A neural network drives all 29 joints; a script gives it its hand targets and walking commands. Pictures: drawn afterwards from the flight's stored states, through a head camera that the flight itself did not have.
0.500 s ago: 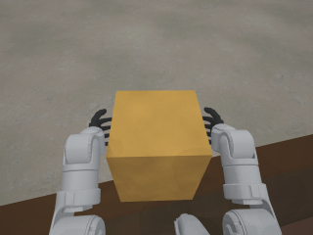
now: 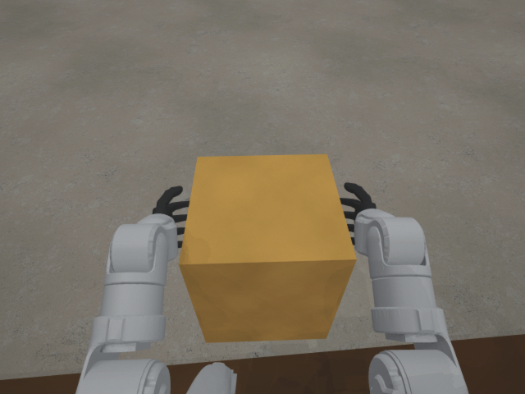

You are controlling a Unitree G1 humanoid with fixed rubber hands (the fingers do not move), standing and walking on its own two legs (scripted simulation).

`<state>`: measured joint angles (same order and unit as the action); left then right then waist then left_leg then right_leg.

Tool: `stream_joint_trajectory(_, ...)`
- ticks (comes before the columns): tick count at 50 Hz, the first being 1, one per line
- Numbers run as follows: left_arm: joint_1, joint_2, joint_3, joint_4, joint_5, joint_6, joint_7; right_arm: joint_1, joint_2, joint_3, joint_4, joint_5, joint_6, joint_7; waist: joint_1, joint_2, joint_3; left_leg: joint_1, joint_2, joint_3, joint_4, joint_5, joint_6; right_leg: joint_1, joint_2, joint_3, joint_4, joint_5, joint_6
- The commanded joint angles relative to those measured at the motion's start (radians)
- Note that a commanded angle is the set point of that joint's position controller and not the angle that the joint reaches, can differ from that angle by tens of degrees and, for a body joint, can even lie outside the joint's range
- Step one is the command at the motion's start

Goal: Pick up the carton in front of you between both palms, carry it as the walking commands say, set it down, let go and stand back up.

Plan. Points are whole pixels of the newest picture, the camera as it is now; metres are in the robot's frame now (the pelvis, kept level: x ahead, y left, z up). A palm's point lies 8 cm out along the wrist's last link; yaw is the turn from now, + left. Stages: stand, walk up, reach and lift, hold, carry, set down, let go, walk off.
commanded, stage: carry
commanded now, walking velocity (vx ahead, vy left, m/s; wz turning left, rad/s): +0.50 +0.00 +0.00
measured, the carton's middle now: (264, 251) +0.34 +0.03 +0.01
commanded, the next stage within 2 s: none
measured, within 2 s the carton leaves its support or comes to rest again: neither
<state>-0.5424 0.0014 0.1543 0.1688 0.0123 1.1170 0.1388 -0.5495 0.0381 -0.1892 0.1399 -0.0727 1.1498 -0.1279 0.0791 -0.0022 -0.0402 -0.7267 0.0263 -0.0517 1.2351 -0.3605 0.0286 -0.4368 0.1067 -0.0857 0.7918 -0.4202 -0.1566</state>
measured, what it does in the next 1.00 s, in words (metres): goes down: left foot 0.11 m lower, then right foot 0.11 m lower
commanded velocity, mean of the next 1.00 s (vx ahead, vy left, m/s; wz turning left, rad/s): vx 0.50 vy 0.00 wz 0.00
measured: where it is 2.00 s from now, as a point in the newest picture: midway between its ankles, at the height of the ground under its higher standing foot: (274, 189)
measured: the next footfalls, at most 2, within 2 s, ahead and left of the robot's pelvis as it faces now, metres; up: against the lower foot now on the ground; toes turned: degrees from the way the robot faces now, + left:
left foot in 0.28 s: +0.34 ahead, +0.07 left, -0.11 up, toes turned +0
right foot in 0.72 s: +0.72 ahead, -0.05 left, -0.22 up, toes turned -2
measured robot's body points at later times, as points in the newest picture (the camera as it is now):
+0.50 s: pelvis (261, 281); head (257, 43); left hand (221, 130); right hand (342, 139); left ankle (250, 385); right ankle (304, 345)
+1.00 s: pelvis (279, 179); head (290, 2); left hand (229, 98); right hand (314, 97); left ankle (242, 260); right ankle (284, 295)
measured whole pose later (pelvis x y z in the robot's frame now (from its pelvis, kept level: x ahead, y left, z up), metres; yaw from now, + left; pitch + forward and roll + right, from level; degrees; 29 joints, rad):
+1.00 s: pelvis +0.72 +0.00 -0.20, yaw +0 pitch +6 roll +0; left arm -0.50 -0.04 0.19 0.04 0.00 1.07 0.15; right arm -0.50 0.07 -0.20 0.00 -0.07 1.10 -0.14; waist 0.09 0.01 0.05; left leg -0.83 0.06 -0.02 1.15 -0.32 0.02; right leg -0.33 0.08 -0.08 0.58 -0.35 -0.12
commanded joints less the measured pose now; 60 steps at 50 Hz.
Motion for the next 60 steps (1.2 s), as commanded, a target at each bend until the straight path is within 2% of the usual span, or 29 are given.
stream_joint_trajectory(1, -0.779, -1.185, -0.678, -0.195, -0.485, -0.042, -0.281, -0.66, 1.046, 0.619, -0.133, 0.35, -0.074, 0.193, -0.025, -0.047, -0.391, -0.149, 0.015, 0.011, -0.076, 0.231, 0.007, 0.396, -0.267, 0.41, -0.18, 0.587, -0.069)
stream_joint_trajectory(4, -0.718, -1.168, -0.678, -0.2, -0.474, -0.057, -0.277, -0.63, 1.048, 0.644, -0.156, 0.351, -0.087, 0.188, 0.017, -0.03, -0.384, -0.183, -0.017, 0.06, -0.31, 0.431, 0.003, 0.473, -0.178, 0.335, -0.075, 0.523, -0.04)
stream_joint_trajectory(9, -0.659, -1.1, -0.684, -0.233, -0.45, -0.061, -0.269, -0.638, 0.987, 0.687, -0.23, 0.357, -0.078, 0.177, 0.056, -0.073, -0.34, 0.202, -0.102, 0.178, -0.69, 0.755, 0.024, 0.286, -0.106, 0.196, 0.001, 0.43, -0.009)
stream_joint_trajectory(12, -0.607, -1.041, -0.663, -0.175, -0.43, -0.039, -0.265, -0.6, 0.901, 0.663, -0.207, 0.334, -0.049, 0.177, -0.047, -0.103, -0.369, 0.408, -0.085, 0.174, -0.713, 0.692, 0.074, 0.267, -0.133, 0.154, 0.248, 0.619, 0.053)
stream_joint_trajectory(13, -0.617, -1.021, -0.66, -0.162, -0.423, -0.033, -0.263, -0.576, 0.88, 0.651, -0.185, 0.328, -0.04, 0.181, -0.151, -0.061, -0.39, 0.604, -0.072, 0.174, -0.767, 0.642, 0.094, 0.167, -0.148, 0.121, 0.481, 0.776, 0.083)
stream_joint_trajectory(14, -0.628, -0.995, -0.646, -0.161, -0.41, -0.021, -0.262, -0.54, 0.852, 0.629, -0.155, 0.323, -0.033, 0.184, -0.229, 0.126, -0.385, 0.786, 0.012, 0.068, -0.787, 0.662, 0.133, -0.054, -0.066, 0.06, 0.809, 0.395, 0.115)
stream_joint_trajectory(15, -0.65, -0.986, -0.625, -0.157, -0.394, -0.002, -0.256, -0.538, 0.832, 0.621, -0.118, 0.326, -0.024, 0.189, -0.134, 0.237, -0.434, 1.067, 0.224, -0.203, -0.523, 1.05, 0.224, -0.405, -0.03, 0.093, 0.952, -0.232, 0.154)
stream_joint_trajectory(16, -0.631, -0.953, -0.596, -0.127, -0.374, 0.014, -0.244, -0.569, 0.854, 0.618, -0.11, 0.36, -0.012, 0.195, -0.16, 0.161, -0.484, 1.138, 0.284, -0.359, -0.558, 0.907, 0.273, -0.515, -0.059, 0.135, 0.928, -0.227, 0.15)
stream_joint_trajectory(17, -0.662, -0.952, -0.585, -0.155, -0.363, 0.02, -0.235, -0.638, 0.887, 0.639, -0.133, 0.397, -0.012, 0.203, -0.174, 0.12, -0.478, 1.055, 0.309, -0.502, -0.641, 0.533, 0.345, -0.567, -0.083, 0.153, 0.88, -0.2, 0.139)
stream_joint_trajectory(18, -0.703, -0.963, -0.569, -0.17, -0.348, 0.022, -0.228, -0.713, 0.94, 0.664, -0.16, 0.441, -0.01, 0.213, -0.155, -0.021, -0.427, 0.944, 0.282, -0.498, -0.669, 0.352, 0.325, -0.584, -0.125, 0.197, 0.729, -0.065, 0.126)
stream_joint_trajectory(20, -0.701, -0.985, -0.543, -0.17, -0.314, 0.018, -0.222, -0.813, 1.032, 0.701, -0.185, 0.509, -0.017, 0.229, -0.119, -0.036, -0.336, 0.674, 0.254, -0.457, -0.72, 0.4, 0.303, -0.445, -0.145, 0.18, 0.508, 0.007, 0.135)
stream_joint_trajectory(24, -0.676, -1.041, -0.562, -0.161, -0.288, -0.003, -0.221, -0.81, 1.116, 0.714, -0.169, 0.544, -0.043, 0.25, -0.148, 0.061, -0.363, 0.683, 0.179, -0.313, -0.682, 0.619, 0.23, -0.411, -0.154, 0.108, 0.38, 0.269, 0.131)
stream_joint_trajectory(25, -0.679, -1.055, -0.573, -0.175, -0.285, -0.009, -0.219, -0.808, 1.129, 0.714, -0.17, 0.545, -0.049, 0.254, -0.178, 0.019, -0.333, 0.74, 0.081, -0.228, -0.616, 0.524, 0.184, -0.475, -0.149, 0.11, 0.207, 0.411, 0.123)
stream_joint_trajectory(29, -0.663, -1.043, -0.597, -0.212, -0.264, -0.024, -0.202, -0.741, 1.123, 0.714, -0.184, 0.553, -0.072, 0.264, -0.239, 0.065, -0.32, 0.669, -0.02, -0.107, -0.556, 0.426, 0.152, -0.22, -0.059, -0.015, -0.213, 0.735, 0.114)
stream_joint_trajectory(33, -0.611, -0.966, -0.594, -0.221, -0.238, -0.015, -0.183, -0.666, 1.062, 0.712, -0.164, 0.538, -0.073, 0.262, -0.214, 0.11, -0.302, 0.676, -0.022, -0.067, -0.383, 0.391, 0.102, -0.013, -0.062, -0.037, -0.416, 0.897, 0.08)
stream_joint_trajectory(35, -0.589, -0.93, -0.591, -0.215, -0.231, -0.005, -0.188, -0.642, 1.035, 0.707, -0.127, 0.519, -0.073, 0.261, -0.118, 0.111, -0.344, 0.638, -0.013, -0.025, -0.148, 0.553, 0.088, 0.224, -0.102, -0.038, -0.521, 0.86, 0.054)
stream_joint_trajectory(36, -0.577, -0.906, -0.579, -0.21, -0.231, -0.001, -0.195, -0.647, 1.022, 0.702, -0.116, 0.509, -0.073, 0.26, -0.048, 0.049, -0.368, 0.453, -0.04, 0.012, 0.09, 0.37, 0.065, 0.444, -0.175, 0.051, -0.475, 0.787, 0.028)
stream_joint_trajectory(37, -0.571, -0.876, -0.561, -0.171, -0.226, 0.002, -0.198, -0.671, 1.017, 0.693, -0.1, 0.504, -0.058, 0.261, -0.048, -0.167, -0.446, 0.111, -0.093, 0.045, 0.31, -0.269, 0.005, 0.803, -0.382, 0.225, -0.164, 1.296, -0.06)
stream_joint_trajectory(38, -0.513, -0.87, -0.537, -0.1, -0.226, 0.009, -0.199, -0.665, 0.997, 0.678, -0.073, 0.496, -0.04, 0.253, -0.02, -0.213, -0.559, -0.118, -0.087, -0.003, 0.424, -0.356, -0.019, 1.041, -0.485, 0.442, -0.05, 1.359, -0.168)
stream_joint_trajectory(39, -0.505, -0.895, -0.553, -0.108, -0.257, 0.005, -0.204, -0.643, 0.984, 0.668, -0.091, 0.481, -0.034, 0.245, 0.023, -0.204, -0.646, -0.229, -0.067, -0.02, 0.488, -0.323, -0.023, 1.031, -0.547, 0.632, -0.169, 0.803, -0.261)
stream_joint_trajectory(40, -0.559, -0.973, -0.595, -0.15, -0.306, 0.001, -0.215, -0.682, 1.002, 0.666, -0.141, 0.474, -0.037, 0.235, 0.027, -0.056, -0.614, -0.238, -0.028, -0.058, 0.377, -0.154, 0.007, 0.904, -0.459, 0.616, -0.267, 0.5, -0.204)
stream_joint_trajectory(42, -0.727, -1.087, -0.669, -0.261, -0.404, -0.014, -0.233, -0.732, 1.038, 0.659, -0.197, 0.447, -0.048, 0.219, -0.019, 0.004, -0.498, -0.171, -0.001, -0.019, 0.237, -0.069, -0.004, 0.634, -0.419, 0.554, -0.307, 0.57, -0.163)
stream_joint_trajectory(44, -0.797, -1.151, -0.717, -0.323, -0.468, -0.026, -0.247, -0.699, 1.05, 0.645, -0.227, 0.404, -0.065, 0.201, -0.039, -0.008, -0.485, -0.096, 0.014, 0.008, 0.129, -0.087, -0.009, 0.498, -0.371, 0.475, -0.334, 0.487, -0.135)
stream_joint_trajectory(47, -0.761, -1.168, -0.737, -0.322, -0.493, -0.045, -0.264, -0.62, 1.039, 0.656, -0.239, 0.347, -0.09, 0.18, -0.021, -0.093, -0.492, -0.152, 0.031, 0.048, 0.007, 0.006, -0.013, 0.544, -0.33, 0.386, -0.311, 0.71, -0.113)
stream_joint_trajectory(54, -0.614, -1.112, -0.754, -0.258, -0.447, -0.084, -0.282, -0.536, 0.981, 0.714, -0.262, 0.313, -0.126, 0.179, 0.0, -0.101, -0.402, 0.095, -0.053, 0.196, -0.646, 0.379, 0.008, 0.555, -0.225, 0.153, -0.332, 0.982, 0.002)
stream_joint_trajectory(57, -0.578, -1.053, -0.737, -0.26, -0.414, -0.082, -0.267, -0.529, 0.947, 0.733, -0.275, 0.34, -0.115, 0.191, -0.092, -0.124, -0.466, 0.508, -0.097, 0.256, -0.859, 0.522, 0.041, 0.481, -0.222, 0.043, -0.124, 1.094, 0.076)
stream_joint_trajectory(58, -0.571, -1.027, -0.726, -0.256, -0.397, -0.076, -0.261, -0.517, 0.929, 0.73, -0.27, 0.351, -0.106, 0.197, -0.118, -0.092, -0.501, 0.714, -0.025, 0.183, -0.847, 0.524, 0.048, 0.349, -0.209, 0.036, 0.016, 0.894, 0.099)
stream_joint_trajectory(59, -0.55, -1.004, -0.715, -0.248, -0.375, -0.064, -0.257, -0.509, 0.909, 0.724, -0.263, 0.361, -0.093, 0.203, -0.113, 0.056, -0.562, 0.933, 0.22, -0.094, -0.744, 0.798, 0.073, 0.152, -0.169, 0.027, 0.179, 0.333, 0.129)
stream_joint_trajectory(60, -0.531, -1.009, -0.699, -0.219, -0.37, -0.043, -0.251, -0.503, 0.878, 0.711, -0.217, 0.358, -0.083, 0.206, -0.113, 0.276, -0.664, 1.23, 0.42, -0.474, -0.762, 0.781, 0.28, -0.195, -0.038, 0.091, 0.489, -0.15, 0.177)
